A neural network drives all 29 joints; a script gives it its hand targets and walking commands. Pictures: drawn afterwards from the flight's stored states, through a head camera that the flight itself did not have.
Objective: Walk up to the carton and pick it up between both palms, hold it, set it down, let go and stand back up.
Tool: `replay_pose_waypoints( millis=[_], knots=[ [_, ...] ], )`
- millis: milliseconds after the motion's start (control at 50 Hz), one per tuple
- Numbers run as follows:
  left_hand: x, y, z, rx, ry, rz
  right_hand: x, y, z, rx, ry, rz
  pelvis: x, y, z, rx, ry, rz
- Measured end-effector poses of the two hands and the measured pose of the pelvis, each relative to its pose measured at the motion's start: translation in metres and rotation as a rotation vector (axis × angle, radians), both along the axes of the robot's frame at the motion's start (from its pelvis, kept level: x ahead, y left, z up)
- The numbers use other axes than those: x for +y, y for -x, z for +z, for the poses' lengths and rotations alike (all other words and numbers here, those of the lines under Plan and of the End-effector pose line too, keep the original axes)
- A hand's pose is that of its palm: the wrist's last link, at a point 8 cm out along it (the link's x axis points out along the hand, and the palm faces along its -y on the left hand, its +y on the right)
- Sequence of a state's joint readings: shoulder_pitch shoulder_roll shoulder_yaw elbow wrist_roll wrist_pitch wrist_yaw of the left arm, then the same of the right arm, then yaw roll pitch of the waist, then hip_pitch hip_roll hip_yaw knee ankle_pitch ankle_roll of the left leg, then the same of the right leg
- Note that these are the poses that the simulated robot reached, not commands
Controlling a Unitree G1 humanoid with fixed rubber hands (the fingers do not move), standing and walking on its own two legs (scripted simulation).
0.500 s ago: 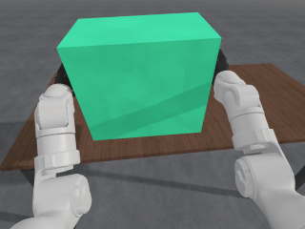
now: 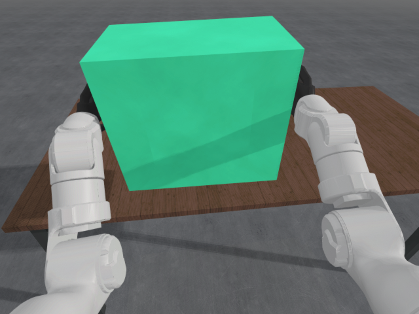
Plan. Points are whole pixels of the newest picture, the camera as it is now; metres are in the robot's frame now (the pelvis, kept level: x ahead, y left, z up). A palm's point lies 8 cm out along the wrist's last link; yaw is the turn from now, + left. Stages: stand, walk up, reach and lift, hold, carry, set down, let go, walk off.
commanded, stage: hold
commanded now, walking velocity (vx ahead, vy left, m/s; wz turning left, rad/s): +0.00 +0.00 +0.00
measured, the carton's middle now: (197, 107) +0.40 +0.00 +0.25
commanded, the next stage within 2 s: none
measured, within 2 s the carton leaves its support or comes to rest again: neither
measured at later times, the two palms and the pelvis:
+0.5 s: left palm (90, 122) +0.37 +0.19 +0.24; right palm (302, 103) +0.37 -0.19 +0.26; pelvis +0.00 +0.00 +0.00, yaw +0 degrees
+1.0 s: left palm (89, 121) +0.37 +0.19 +0.25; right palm (303, 102) +0.37 -0.19 +0.27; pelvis +0.00 +0.00 +0.00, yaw +0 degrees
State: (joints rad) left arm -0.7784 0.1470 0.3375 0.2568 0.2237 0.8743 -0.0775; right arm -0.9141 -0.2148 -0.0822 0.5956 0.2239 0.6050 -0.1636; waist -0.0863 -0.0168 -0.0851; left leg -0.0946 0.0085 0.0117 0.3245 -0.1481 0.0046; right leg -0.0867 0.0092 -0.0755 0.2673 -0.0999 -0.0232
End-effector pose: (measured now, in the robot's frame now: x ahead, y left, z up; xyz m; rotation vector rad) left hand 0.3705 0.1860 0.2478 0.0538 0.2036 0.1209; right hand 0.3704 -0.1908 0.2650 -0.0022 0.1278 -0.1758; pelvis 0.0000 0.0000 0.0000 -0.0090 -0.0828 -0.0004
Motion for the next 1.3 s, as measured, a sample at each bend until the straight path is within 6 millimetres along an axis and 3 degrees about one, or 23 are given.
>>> replay_pose_waypoints(
  millis=[1300],
  knots=[
    [-0.0015, -0.0001, -0.0029, 0.001, -0.001, -0.005, -0.0014, 0.0012, -0.001, -0.004, -0.002, -0.002, -0.0001, -0.0022, -0.0001, -0.006, 0.002, -0.001]
  ],
)
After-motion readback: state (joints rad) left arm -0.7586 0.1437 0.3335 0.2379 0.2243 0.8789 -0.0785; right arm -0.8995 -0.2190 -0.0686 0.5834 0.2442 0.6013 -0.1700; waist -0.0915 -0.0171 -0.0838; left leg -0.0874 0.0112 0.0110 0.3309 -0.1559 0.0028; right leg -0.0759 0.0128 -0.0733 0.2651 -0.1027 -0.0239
